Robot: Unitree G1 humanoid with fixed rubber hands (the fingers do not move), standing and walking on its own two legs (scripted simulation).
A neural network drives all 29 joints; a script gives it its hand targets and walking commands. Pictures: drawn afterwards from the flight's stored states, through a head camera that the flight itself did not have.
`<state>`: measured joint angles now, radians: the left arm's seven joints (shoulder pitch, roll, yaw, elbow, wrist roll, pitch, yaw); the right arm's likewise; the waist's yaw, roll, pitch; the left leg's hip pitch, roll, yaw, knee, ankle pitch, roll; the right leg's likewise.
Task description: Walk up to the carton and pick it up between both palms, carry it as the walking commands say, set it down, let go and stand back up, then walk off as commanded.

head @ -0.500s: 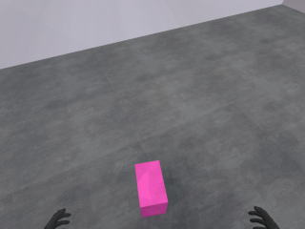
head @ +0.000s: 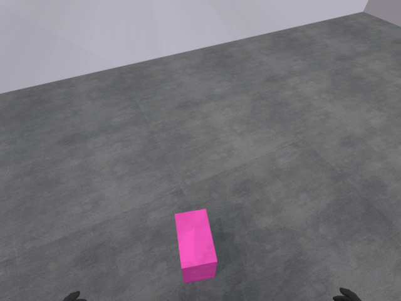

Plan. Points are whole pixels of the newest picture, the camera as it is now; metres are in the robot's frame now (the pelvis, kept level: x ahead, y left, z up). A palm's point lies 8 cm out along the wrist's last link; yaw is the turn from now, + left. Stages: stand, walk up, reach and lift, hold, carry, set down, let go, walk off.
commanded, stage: stand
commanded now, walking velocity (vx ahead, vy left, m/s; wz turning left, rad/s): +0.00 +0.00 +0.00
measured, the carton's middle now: (195, 246) +0.46 +0.04 -0.66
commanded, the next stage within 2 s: walk off in 0.58 s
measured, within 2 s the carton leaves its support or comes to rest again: neither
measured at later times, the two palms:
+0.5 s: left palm out of the picture +0.10 +0.32 -0.10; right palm out of the picture +0.10 -0.31 -0.10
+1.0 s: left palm out of the picture +0.06 +0.30 -0.12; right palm out of the picture +0.09 -0.30 -0.11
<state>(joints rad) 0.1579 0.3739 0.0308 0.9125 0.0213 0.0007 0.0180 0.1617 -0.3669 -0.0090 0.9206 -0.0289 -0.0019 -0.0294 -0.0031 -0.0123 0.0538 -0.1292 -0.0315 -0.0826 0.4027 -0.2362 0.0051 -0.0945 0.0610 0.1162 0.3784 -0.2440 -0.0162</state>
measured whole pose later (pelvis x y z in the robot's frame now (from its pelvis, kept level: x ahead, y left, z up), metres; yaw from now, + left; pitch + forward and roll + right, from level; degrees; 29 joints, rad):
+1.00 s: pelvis +0.00 -0.01 +0.00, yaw +1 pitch -1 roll +0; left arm 0.15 0.39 0.01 1.07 0.01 0.07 0.03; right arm 0.11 -0.34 0.02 1.02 -0.03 0.02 -0.02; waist -0.03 -0.03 0.05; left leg -0.13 -0.03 -0.09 0.35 -0.20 0.00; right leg -0.12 0.05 0.09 0.40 -0.25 0.00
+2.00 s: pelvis +0.00 -0.28 +0.00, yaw +5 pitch +0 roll -2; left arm 0.19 0.30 0.06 0.92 0.02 0.09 -0.03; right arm 0.28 -0.29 -0.05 1.00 -0.05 0.02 -0.05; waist -0.04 -0.02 0.07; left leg -0.21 0.18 0.07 0.44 -0.23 -0.09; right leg -0.34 -0.05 0.02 0.76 -0.36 0.12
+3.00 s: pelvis +0.03 -0.54 -0.02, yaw +5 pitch +1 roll -1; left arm 0.15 0.26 0.05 0.87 0.03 0.07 -0.04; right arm 0.29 -0.29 -0.07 0.97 -0.04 0.02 -0.05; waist -0.06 0.02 0.08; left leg -0.27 0.21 0.07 0.55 -0.29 -0.11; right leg -0.27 -0.04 -0.03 0.51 -0.26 0.08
